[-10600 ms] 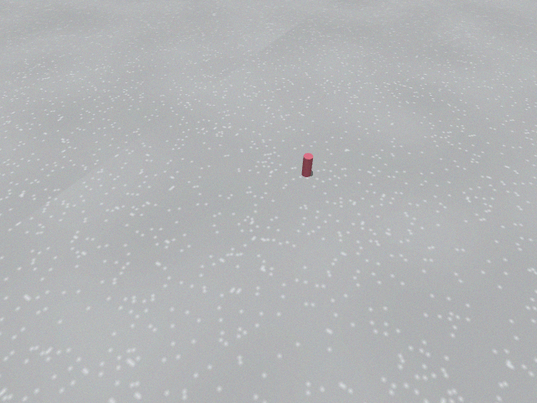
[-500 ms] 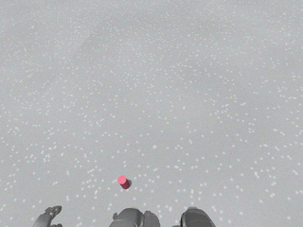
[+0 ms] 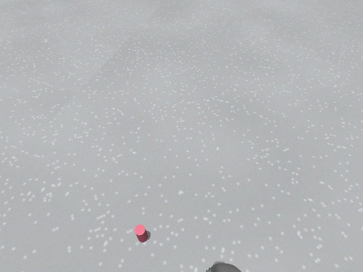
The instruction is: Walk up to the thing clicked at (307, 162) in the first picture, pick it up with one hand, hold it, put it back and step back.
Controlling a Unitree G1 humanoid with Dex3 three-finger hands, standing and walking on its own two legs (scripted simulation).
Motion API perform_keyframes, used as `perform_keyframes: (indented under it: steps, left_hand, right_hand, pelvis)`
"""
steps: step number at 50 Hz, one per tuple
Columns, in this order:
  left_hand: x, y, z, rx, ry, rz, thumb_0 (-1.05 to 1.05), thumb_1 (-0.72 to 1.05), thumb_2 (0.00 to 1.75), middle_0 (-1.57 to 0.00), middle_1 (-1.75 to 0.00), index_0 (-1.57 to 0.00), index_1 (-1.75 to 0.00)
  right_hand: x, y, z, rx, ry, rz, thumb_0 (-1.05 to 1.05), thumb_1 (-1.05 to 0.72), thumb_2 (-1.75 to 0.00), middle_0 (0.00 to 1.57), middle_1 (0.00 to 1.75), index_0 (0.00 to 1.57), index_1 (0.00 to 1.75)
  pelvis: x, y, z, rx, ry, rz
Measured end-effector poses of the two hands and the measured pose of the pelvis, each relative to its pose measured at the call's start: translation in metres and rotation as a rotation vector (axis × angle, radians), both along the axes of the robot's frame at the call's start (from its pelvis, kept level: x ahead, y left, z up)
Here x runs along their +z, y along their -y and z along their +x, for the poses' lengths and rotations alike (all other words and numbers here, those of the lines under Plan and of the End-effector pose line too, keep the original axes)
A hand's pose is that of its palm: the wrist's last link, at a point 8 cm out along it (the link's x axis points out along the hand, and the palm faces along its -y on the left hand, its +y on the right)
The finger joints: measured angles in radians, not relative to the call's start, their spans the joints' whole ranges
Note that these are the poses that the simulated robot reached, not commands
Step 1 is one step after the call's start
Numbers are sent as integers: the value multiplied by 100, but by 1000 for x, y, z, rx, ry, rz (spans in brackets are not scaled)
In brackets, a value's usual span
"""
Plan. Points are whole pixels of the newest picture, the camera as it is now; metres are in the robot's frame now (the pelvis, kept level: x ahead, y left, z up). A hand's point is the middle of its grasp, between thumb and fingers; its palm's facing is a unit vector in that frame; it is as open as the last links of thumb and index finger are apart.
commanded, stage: walk up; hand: left
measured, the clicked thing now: (141, 233) +0.39 +0.20 -0.70
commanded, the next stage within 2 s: stand in 1.54 s
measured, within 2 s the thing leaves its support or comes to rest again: neither
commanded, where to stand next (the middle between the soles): +0.03 +0.00 m, yaw -3 degrees
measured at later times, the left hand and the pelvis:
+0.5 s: hand out of the picture +0.13 +0.29 -0.16, palm faces +0.00 -0.92 -0.39, open 7.4 cm; pelvis -0.02 +0.02 -0.01, yaw +0 degrees
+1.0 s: hand out of the picture -0.02 +0.30 -0.11, palm faces -0.05 -0.90 -0.43, open 7.4 cm; pelvis -0.03 +0.01 +0.02, yaw -4 degrees
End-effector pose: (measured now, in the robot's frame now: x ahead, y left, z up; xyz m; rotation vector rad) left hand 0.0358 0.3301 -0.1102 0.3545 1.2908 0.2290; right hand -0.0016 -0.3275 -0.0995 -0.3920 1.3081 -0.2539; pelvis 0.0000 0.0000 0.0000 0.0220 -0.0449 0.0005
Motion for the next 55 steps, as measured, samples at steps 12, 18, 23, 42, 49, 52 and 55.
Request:
perform_keyframes:
  steps: [12,18,23,42,49,52,55]
  left_hand:
    - [3,50,61,-33,134,-42,1,90,89,-21,-30,-20,-30]
    - [-4,28,83,-43,187,-20,1,90,89,-21,-30,-20,-30]
    - [-15,1,90,-45,212,-6,1,90,89,-21,-30,-20,-30]
    - [23,-7,-31,-90,79,36,1,90,89,-21,-30,-20,-30]
    - [39,-10,-62,-36,11,52,1,90,89,-21,-30,-20,-30]
    - [35,-16,-54,-20,19,46,1,90,89,-21,-30,-20,-30]
    - [20,-22,-37,-1,31,29,1,90,89,-21,-30,-20,-30]
  right_hand:
    - [-14,-1,88,58,93,44,1,-90,-90,20,30,21,30]
    - [-19,-19,99,60,116,32,1,-90,-90,20,30,21,30]
    - [-19,-35,73,55,92,7,1,-90,-90,20,30,21,30]
    - [3,-7,-35,-81,101,28,1,-90,-90,21,30,21,30]
    - [10,-4,-17,-52,117,57,1,-90,-90,20,30,21,30]
    - [8,-11,-2,-19,88,64,1,-90,-90,20,30,20,30]
    - [5,-21,20,15,69,48,1,-90,-90,20,30,21,30]
  pelvis:
    - [1,12,18,11,4,-13]
    - [-9,-3,6,14,-1,-20]
    - [-17,-21,-16,5,5,-9]
    - [8,-10,-46,-84,14,-43]
    - [18,-12,-34,-80,27,-25]
    - [15,-15,-22,-50,27,-34]
    - [7,-19,-6,-30,22,-37]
